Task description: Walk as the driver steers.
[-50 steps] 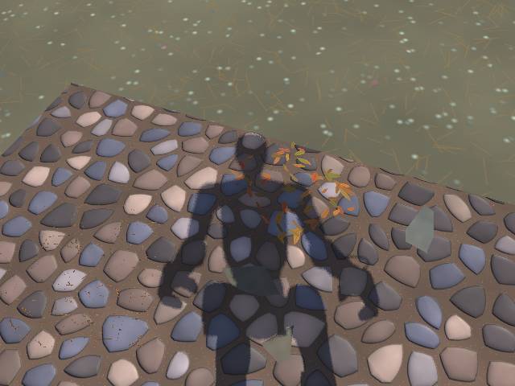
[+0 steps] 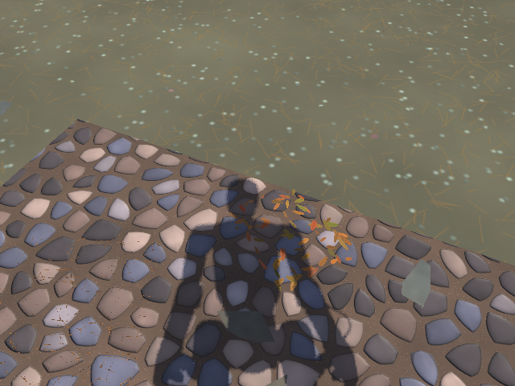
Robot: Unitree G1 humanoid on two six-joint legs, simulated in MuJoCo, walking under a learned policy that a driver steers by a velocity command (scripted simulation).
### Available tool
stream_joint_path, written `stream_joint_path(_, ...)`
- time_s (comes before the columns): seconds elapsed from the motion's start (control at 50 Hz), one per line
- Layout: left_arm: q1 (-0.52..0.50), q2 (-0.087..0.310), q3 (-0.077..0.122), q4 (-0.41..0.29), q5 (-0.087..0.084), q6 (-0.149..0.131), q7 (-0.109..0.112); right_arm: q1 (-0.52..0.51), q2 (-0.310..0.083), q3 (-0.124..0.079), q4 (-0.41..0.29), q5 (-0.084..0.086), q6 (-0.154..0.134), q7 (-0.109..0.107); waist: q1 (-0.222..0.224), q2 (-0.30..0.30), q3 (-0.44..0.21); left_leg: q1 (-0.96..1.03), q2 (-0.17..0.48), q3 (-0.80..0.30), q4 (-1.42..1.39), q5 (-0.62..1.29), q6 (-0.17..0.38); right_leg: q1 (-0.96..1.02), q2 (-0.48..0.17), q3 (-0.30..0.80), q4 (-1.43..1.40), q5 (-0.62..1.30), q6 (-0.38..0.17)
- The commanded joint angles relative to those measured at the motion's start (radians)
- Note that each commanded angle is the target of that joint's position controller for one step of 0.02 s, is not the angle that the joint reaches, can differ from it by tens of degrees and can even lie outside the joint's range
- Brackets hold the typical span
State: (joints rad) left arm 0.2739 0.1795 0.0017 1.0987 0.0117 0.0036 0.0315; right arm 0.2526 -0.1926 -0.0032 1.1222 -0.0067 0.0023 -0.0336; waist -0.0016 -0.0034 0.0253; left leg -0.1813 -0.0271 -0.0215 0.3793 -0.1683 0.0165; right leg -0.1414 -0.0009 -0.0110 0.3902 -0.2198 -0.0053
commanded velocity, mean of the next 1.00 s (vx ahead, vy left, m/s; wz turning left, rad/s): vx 0.15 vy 0.00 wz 0.00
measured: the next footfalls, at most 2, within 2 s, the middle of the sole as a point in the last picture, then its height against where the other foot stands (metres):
right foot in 1.22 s outside the picture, level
left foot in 1.70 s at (243, 350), level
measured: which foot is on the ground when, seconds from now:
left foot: down 0.00-1.00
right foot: down 0.00-0.78, up 0.80-1.00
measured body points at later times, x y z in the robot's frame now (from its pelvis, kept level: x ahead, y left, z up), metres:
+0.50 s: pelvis +0.01 -0.01 +0.00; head +0.01 -0.01 +0.45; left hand -0.02 +0.21 -0.16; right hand -0.01 -0.23 -0.16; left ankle +0.02 +0.11 -0.74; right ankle +0.00 -0.12 -0.74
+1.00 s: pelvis +0.14 +0.03 +0.00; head +0.15 +0.04 +0.45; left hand +0.22 +0.27 -0.15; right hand +0.03 -0.19 -0.14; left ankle +0.04 +0.10 -0.74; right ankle +0.17 -0.10 -0.68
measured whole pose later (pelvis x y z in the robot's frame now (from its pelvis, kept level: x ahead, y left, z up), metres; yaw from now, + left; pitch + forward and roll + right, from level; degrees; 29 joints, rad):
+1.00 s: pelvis +0.14 +0.03 +0.00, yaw +0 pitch +1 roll -1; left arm 0.19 0.21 0.06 1.01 0.04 -0.04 -0.03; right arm 0.52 -0.14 -0.02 1.13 -0.02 -0.09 -0.02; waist -0.03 -0.03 -0.01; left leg 0.01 -0.06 0.03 0.24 -0.27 0.07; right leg -0.57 -0.05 -0.05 0.99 -0.22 -0.06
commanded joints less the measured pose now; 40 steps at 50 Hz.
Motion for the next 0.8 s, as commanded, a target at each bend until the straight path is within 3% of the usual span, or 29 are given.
stream_joint_path(0.02, 0.057, 0.084, 0.011, -0.003, 0.000, -0.006, 0.004, 0.039, -0.086, -0.011, -0.006, 0.000, -0.006, -0.004, 0.003, -0.003, 0.041, -0.007, 0.094, -0.099, -0.069, 0.020, 0.026, -0.061, -0.089, 0.092, -0.089, 0.011, -0.029)
stream_joint_path(0.5, 0.114, 0.037, 0.004, 0.042, 0.000, -0.011, 0.011, 0.092, -0.030, -0.003, 0.041, -0.001, -0.007, -0.010, 0.003, 0.002, 0.052, -0.010, 0.096, -0.087, -0.051, 0.039, 0.019, -0.069, -0.082, 0.094, -0.079, 0.028, -0.034)
stream_joint_path(0.52, 0.124, 0.034, 0.003, 0.045, 0.001, -0.010, 0.011, 0.101, -0.025, -0.002, 0.044, -0.002, -0.006, -0.010, 0.003, 0.000, 0.031, -0.002, 0.087, -0.083, -0.056, -0.033, 0.020, -0.063, -0.074, 0.093, -0.088, -0.048, -0.036)
stream_joint_path(0.58, 0.129, 0.079, 0.025, 0.029, 0.005, 0.004, 0.007, 0.098, -0.047, -0.016, 0.022, -0.010, 0.004, -0.005, 0.009, -0.035, 0.081, -0.098, 0.026, -0.048, 0.019, -0.393, 0.051, -0.121, -0.054, 0.123, -0.087, -0.445, -0.079)
stream_joint_path(0.62, 0.169, 0.085, 0.033, 0.024, 0.005, 0.009, 0.005, 0.065, -0.021, -0.014, -0.011, -0.019, 0.002, 0.004, 0.033, -0.070, 0.151, -0.223, 0.005, -0.032, 0.101, -0.447, 0.059, -0.120, -0.110, 0.223, -0.133, -0.588, -0.125)
stream_joint_path(0.66, 0.217, 0.120, 0.053, 0.038, 0.008, 0.004, 0.007, 0.032, 0.021, -0.007, -0.045, -0.031, -0.018, 0.016, 0.049, -0.159, 0.145, -0.285, -0.012, 0.060, 0.275, -0.257, 0.045, -0.049, -0.243, 0.392, -0.230, -0.614, -0.191)
stream_joint_path(0.7, 0.184, 0.127, 0.062, 0.025, 0.010, -0.007, 0.001, 0.020, -0.004, -0.015, -0.072, -0.030, -0.042, 0.027, 0.029, -0.130, 0.138, -0.250, 0.028, 0.060, 0.315, -0.233, 0.049, -0.094, -0.280, 0.412, -0.255, -0.541, -0.211)
stream_joint_path(0.74, 0.103, 0.126, 0.067, -0.001, 0.003, -0.015, -0.004, 0.109, 0.014, -0.017, -0.058, -0.018, -0.060, 0.035, -0.035, -0.117, 0.139, -0.065, 0.010, 0.083, 0.167, -0.231, 0.066, -0.207, -0.219, 0.303, -0.193, -0.493, -0.180)
stream_joint_path(0.76, 0.058, 0.118, 0.068, -0.017, -0.001, -0.018, -0.006, 0.212, 0.022, -0.020, -0.022, -0.010, -0.066, 0.033, -0.081, -0.095, 0.141, 0.102, -0.018, 0.089, 0.072, -0.202, 0.074, -0.316, -0.164, 0.238, -0.117, -0.479, -0.157)
stream_joint_path(0.78, 0.016, 0.084, 0.061, -0.042, 0.002, -0.029, -0.009, 0.314, -0.016, -0.033, 0.006, -0.013, -0.073, 0.023, -0.120, 0.006, 0.142, 0.246, 0.054, -0.039, -0.031, -0.254, 0.085, -0.439, -0.095, 0.150, 0.051, -0.403, -0.124)
stream_joint_path(0.8, -0.009, -0.005, 0.037, -0.081, -0.004, -0.043, -0.021, 0.438, -0.123, -0.060, 0.026, -0.015, -0.078, 0.014, -0.152, 0.269, 0.090, 0.353, 0.290, -0.439, -0.238, -0.538, 0.147, -0.583, 0.041, -0.039, 0.389, -0.311, -0.075)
